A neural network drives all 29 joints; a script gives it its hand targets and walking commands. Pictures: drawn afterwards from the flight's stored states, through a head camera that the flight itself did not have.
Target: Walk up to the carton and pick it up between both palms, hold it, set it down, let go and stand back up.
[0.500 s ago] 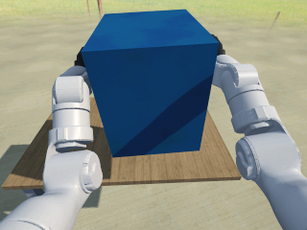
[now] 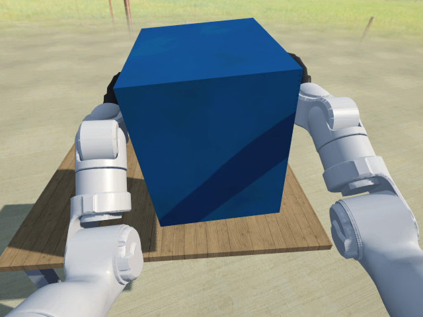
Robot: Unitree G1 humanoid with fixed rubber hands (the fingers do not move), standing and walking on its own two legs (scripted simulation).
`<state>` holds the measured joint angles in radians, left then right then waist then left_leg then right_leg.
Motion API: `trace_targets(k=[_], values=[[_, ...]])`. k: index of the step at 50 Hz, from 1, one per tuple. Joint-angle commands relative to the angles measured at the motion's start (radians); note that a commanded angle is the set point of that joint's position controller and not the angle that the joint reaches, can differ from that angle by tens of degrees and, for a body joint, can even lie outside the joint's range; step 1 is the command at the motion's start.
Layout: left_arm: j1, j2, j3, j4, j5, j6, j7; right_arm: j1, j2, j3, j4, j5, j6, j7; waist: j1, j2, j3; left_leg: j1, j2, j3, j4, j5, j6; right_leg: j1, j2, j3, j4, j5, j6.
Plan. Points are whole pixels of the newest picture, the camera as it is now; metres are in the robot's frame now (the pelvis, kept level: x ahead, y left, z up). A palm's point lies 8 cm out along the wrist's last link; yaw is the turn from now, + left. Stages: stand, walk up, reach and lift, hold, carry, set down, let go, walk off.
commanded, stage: hold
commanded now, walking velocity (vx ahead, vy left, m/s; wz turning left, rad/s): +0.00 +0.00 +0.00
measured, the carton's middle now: (208, 118) +0.40 +0.01 +0.24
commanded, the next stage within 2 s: none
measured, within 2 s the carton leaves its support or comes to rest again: neither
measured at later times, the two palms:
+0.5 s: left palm (112, 103) +0.36 +0.17 +0.29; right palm (299, 88) +0.37 -0.15 +0.31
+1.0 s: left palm (117, 113) +0.36 +0.16 +0.27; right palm (302, 95) +0.36 -0.15 +0.30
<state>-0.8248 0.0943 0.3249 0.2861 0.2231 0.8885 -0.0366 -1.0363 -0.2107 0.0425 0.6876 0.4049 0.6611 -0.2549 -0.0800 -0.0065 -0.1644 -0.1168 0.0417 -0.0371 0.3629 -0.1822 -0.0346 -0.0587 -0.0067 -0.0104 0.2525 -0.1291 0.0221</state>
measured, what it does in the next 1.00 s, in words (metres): stands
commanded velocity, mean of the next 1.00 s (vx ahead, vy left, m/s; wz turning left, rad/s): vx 0.00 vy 0.00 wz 0.00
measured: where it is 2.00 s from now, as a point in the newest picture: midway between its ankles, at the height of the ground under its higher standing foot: outside the picture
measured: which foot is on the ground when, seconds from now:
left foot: down 0.00-1.00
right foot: down 0.00-1.00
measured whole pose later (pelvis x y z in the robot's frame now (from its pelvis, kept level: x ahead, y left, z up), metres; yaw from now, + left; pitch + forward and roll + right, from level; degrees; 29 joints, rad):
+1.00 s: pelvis -0.01 +0.00 +0.00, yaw +0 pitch -4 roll -1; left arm -0.83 0.09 0.34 0.28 0.23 0.89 -0.03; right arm -1.04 -0.21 0.03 0.69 0.39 0.67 -0.25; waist -0.08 -0.01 -0.16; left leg -0.12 0.05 -0.03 0.36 -0.17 -0.04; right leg -0.07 0.00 0.00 0.26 -0.12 0.02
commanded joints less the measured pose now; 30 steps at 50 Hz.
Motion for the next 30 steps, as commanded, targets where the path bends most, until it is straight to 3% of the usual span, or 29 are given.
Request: trace_targets(k=[1,10,16,23,30], values=[[-0.837,-0.526,-0.375,-0.169,-0.196,-0.091,-0.157,-0.688,0.605,0.184,-0.272,0.167,-0.022,0.176,0.000,0.075,-0.312,0.032,-0.076,0.022,-0.036,0.287,-0.047,0.136,0.103,0.020,0.015,0.174,-0.025],[-0.876,-0.493,-0.320,-0.057,-0.179,-0.103,-0.156,-0.742,0.651,0.158,-0.208,0.111,-0.030,0.190,0.025,0.035,-0.291,-0.052,-0.082,0.032,-0.075,0.088,0.001,0.109,0.083,0.024,0.002,0.026,-0.011],[-0.904,-0.481,-0.289,0.040,-0.183,-0.118,-0.171,-0.785,0.651,0.121,-0.161,0.072,-0.038,0.187,0.019,0.016,-0.288,-0.088,-0.081,0.032,-0.081,0.012,0.018,0.083,0.068,0.036,-0.009,-0.041,-0.006],[-0.919,-0.485,-0.282,0.079,-0.193,-0.135,-0.181,-0.794,0.650,0.114,-0.135,0.072,-0.042,0.176,0.008,0.026,-0.306,-0.081,-0.085,0.027,-0.069,0.048,0.012,0.094,0.065,0.038,-0.007,0.005,-0.005],[-0.880,-0.509,-0.311,0.011,-0.196,-0.130,-0.179,-0.748,0.638,0.161,-0.179,0.132,-0.041,0.162,0.000,0.056,-0.347,-0.009,-0.093,0.023,-0.034,0.229,-0.016,0.147,0.081,0.025,0.012,0.169,-0.005]])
